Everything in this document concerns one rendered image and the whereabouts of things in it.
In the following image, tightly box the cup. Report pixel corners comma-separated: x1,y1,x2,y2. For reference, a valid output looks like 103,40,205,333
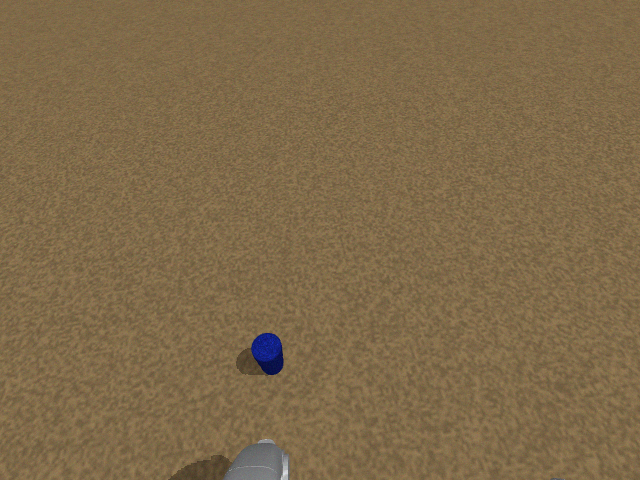
251,333,284,375

